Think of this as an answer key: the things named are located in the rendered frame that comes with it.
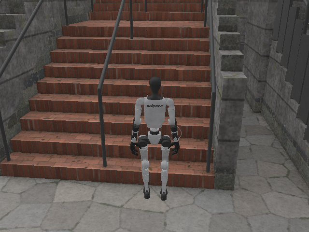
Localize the robot right foot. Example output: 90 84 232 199
160 189 168 201

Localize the robot right upper arm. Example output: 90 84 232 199
165 98 175 125

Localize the left robot forearm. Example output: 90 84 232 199
131 118 140 143

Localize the robot right hand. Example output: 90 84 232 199
168 142 180 155

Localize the robot left hand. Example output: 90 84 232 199
130 142 141 156

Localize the right robot forearm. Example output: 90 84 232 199
170 118 179 142

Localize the robot left upper arm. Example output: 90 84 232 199
134 97 145 125

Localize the left robot shin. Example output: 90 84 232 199
141 161 149 192

